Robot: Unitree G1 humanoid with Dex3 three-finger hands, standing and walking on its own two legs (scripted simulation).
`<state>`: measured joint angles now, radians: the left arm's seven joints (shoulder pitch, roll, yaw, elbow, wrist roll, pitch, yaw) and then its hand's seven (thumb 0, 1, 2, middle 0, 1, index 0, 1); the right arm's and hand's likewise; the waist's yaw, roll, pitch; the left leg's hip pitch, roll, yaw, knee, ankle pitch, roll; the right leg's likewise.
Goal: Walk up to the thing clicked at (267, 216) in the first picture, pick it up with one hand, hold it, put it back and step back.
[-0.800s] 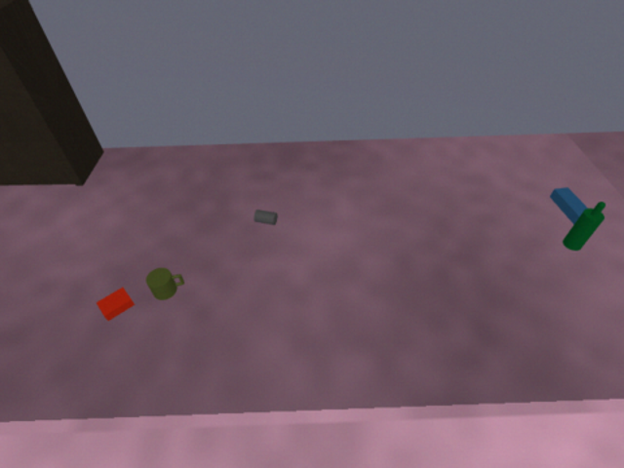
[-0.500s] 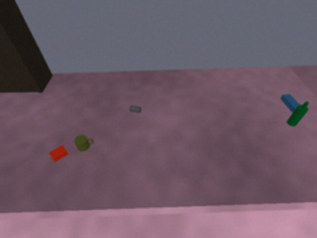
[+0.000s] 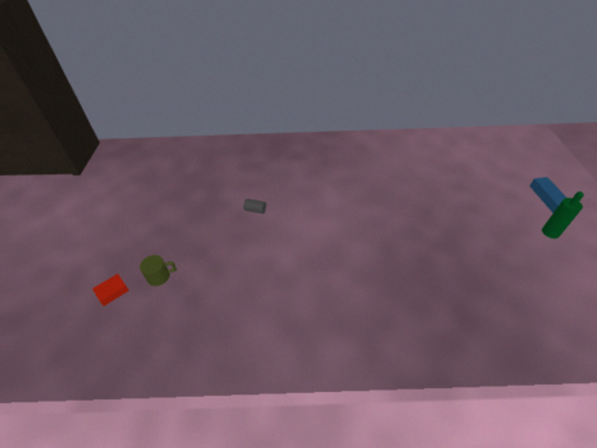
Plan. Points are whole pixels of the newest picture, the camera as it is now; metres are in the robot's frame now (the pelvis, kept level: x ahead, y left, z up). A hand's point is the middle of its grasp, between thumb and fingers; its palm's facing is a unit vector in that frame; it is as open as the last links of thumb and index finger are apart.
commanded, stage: stand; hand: left
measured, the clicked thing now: (254, 206) +1.28 +0.26 -0.75
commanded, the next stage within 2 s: walk up in 0.32 s
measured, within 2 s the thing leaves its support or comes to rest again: neither
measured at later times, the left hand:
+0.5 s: hand out of the picture +0.07 +0.28 -0.15, palm faces -0.01 -0.93 -0.36, open 7.3 cm
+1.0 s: hand (116, 346) +0.33 +0.36 -0.15, palm faces -0.17 -0.92 -0.35, open 7.4 cm
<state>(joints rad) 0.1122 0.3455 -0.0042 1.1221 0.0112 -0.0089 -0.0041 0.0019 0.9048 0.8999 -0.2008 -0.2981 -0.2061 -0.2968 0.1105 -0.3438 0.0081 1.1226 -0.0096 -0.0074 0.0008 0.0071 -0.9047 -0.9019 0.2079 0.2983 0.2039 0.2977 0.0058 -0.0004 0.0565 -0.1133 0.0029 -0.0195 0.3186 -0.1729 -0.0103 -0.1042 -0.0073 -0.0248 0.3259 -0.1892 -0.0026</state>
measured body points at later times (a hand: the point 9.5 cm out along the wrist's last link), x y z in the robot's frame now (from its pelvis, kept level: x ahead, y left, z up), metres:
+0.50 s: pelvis +0.02 +0.01 -0.01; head +0.04 +0.00 +0.44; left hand +0.07 +0.33 -0.13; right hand +0.10 -0.32 -0.13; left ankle +0.02 +0.13 -0.73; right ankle -0.01 -0.11 -0.75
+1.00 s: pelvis +0.22 +0.09 -0.01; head +0.23 +0.10 +0.44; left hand +0.33 +0.40 -0.12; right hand +0.20 -0.23 -0.12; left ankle +0.16 +0.18 -0.75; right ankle +0.32 -0.08 -0.71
